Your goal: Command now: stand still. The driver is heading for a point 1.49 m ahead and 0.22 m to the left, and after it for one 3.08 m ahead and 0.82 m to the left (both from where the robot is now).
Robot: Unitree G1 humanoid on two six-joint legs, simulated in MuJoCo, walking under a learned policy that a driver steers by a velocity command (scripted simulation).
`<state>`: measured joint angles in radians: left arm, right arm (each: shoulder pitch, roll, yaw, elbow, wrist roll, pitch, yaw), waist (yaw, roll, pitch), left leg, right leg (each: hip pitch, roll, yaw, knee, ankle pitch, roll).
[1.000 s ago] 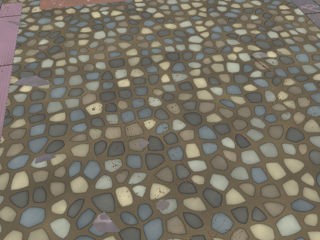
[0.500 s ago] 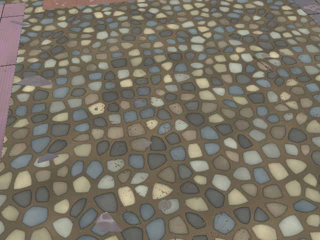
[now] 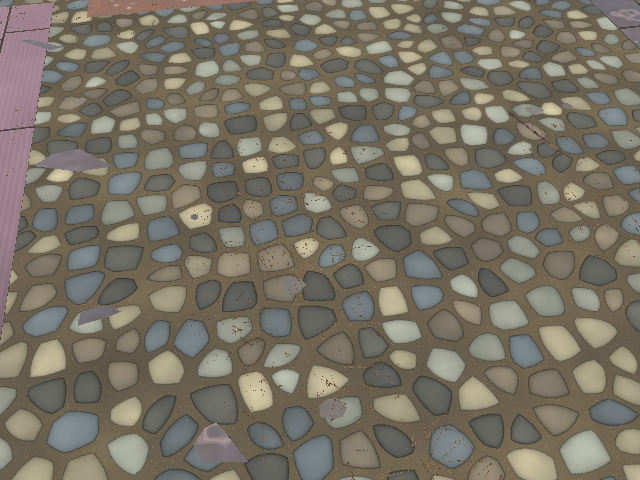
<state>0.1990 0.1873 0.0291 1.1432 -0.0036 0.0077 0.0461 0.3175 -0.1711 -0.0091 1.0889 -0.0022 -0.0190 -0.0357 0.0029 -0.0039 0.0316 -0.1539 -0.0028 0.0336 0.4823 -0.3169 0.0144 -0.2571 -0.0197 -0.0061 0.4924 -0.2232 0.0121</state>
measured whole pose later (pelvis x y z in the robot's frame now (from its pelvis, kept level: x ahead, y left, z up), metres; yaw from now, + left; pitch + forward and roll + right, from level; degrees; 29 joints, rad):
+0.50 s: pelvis +0.00 +0.00 +0.00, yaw +0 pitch -1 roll +0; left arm 0.23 0.18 0.03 1.14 -0.01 0.01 0.05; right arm 0.34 -0.16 -0.01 1.08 0.00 -0.02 -0.04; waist 0.00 -0.01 0.03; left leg -0.15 -0.01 0.04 0.48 -0.32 0.02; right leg -0.26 -0.03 0.00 0.50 -0.23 0.02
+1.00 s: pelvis +0.07 -0.03 +0.00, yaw +1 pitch +0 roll -1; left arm 0.22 0.17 0.02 1.10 -0.01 -0.03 0.02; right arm 0.25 -0.19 -0.03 1.06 0.01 0.01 -0.05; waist 0.00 0.02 0.02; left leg -0.20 0.06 -0.02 0.53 -0.31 -0.04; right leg -0.19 0.03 -0.07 0.49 -0.30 -0.04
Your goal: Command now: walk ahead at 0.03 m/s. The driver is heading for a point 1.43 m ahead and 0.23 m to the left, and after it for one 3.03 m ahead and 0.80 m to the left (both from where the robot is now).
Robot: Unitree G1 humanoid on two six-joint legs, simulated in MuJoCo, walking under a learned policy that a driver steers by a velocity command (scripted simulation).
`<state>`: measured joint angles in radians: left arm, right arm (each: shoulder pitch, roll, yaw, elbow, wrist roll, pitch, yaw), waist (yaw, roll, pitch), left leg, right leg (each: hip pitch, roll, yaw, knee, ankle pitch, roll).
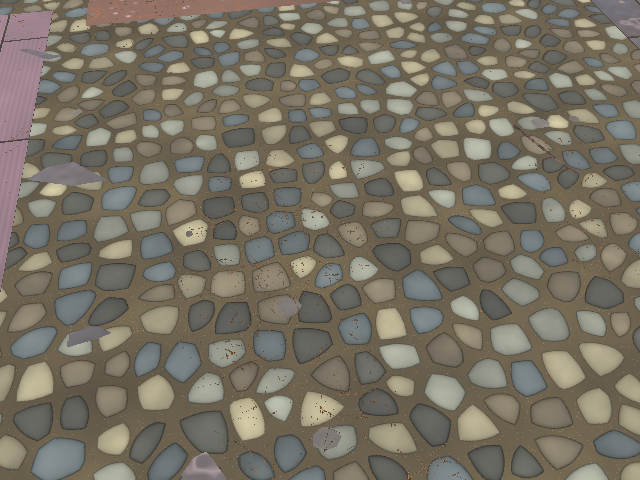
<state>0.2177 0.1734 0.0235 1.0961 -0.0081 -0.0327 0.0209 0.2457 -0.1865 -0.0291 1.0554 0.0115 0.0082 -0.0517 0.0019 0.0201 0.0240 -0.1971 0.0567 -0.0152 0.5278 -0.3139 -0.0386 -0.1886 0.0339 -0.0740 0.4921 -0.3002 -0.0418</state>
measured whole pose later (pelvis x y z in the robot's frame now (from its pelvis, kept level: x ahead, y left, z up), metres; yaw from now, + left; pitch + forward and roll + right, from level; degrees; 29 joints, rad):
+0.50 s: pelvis +0.00 +0.01 +0.00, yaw +0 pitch -1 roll +0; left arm 0.23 0.18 0.03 1.11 0.00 0.00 0.04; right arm 0.25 -0.17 -0.04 1.11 0.00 -0.01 -0.05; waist 0.00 0.00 0.05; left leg -0.16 0.02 0.00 0.49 -0.31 -0.02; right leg -0.17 0.00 -0.06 0.49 -0.29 -0.02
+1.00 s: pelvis -0.02 +0.01 +0.00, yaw +0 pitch -1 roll +0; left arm 0.27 0.16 0.03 1.12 0.00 -0.01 0.04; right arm 0.28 -0.16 -0.04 1.12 0.00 -0.01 -0.05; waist 0.00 0.00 0.04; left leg -0.19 0.02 0.00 0.48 -0.28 -0.02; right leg -0.20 0.00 -0.06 0.49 -0.27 -0.02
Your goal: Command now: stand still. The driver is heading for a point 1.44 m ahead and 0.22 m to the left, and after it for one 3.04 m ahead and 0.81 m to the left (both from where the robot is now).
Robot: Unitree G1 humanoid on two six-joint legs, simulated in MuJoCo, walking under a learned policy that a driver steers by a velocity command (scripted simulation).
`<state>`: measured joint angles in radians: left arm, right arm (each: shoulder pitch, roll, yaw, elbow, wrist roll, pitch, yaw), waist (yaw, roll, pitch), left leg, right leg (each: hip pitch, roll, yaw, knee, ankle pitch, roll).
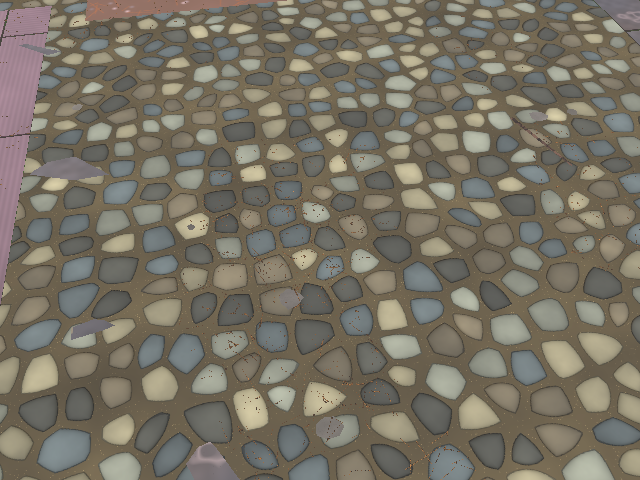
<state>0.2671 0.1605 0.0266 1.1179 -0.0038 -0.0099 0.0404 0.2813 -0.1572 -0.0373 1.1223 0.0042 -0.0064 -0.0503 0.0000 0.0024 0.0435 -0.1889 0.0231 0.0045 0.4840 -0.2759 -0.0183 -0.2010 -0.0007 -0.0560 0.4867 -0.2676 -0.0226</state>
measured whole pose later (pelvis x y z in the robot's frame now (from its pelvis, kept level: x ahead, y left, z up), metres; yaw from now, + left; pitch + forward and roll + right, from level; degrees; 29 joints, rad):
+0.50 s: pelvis +0.10 +0.07 +0.01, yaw +0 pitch +2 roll -1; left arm 0.22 0.24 0.06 1.00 -0.03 -0.10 0.00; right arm 0.45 -0.16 -0.04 1.11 0.00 -0.11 0.01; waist -0.04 -0.04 -0.05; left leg -0.14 -0.01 0.06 0.40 -0.29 0.05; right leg -0.59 -0.07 -0.01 1.15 -0.21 -0.08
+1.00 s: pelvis +0.38 +0.02 +0.00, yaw +0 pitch +1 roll -2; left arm 0.19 0.24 0.06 0.99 0.00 -0.11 -0.04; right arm 0.27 -0.24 -0.06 0.97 0.03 -0.11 -0.02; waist 0.01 0.03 0.04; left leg -0.49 0.09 -0.04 1.25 -0.32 0.06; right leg -0.29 0.06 -0.09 0.40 -0.13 -0.08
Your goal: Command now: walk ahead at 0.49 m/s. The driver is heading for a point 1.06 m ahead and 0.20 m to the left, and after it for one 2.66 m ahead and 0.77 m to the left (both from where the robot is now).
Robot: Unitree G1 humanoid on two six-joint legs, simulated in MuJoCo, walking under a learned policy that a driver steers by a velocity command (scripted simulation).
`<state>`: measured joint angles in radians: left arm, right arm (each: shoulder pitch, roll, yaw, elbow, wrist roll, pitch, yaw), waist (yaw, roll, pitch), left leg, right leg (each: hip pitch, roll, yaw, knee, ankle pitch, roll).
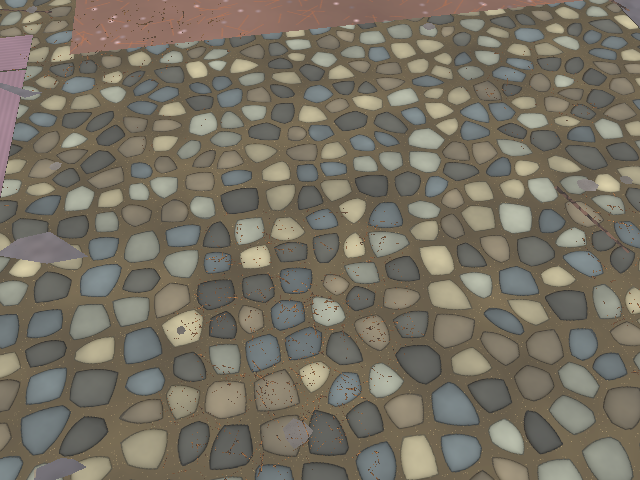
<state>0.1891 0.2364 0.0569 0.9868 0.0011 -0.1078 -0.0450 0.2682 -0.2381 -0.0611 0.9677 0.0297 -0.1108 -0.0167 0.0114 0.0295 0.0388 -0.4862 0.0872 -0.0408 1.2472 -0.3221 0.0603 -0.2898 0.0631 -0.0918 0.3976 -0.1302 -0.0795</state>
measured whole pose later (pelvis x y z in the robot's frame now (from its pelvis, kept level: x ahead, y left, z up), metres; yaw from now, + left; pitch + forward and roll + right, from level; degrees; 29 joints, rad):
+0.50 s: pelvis +0.29 +0.08 +0.00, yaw +0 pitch +2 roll -1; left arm 0.29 0.26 0.05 1.00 -0.03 -0.10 0.00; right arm 0.16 -0.24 -0.06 0.89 0.00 -0.11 0.03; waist 0.01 -0.02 0.03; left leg -0.39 -0.01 0.06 0.50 -0.15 0.06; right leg -0.39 -0.04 0.03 1.19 -0.39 -0.05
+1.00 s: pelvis +0.57 +0.03 -0.02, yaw +2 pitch +3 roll +1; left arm 0.02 0.23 0.06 0.86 -0.01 -0.11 -0.03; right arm 0.40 -0.25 -0.06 1.02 0.02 -0.07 -0.01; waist -0.05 0.01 0.03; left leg -0.11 0.01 -0.03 0.79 -0.50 0.02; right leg -0.50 -0.02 -0.06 0.57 -0.11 -0.05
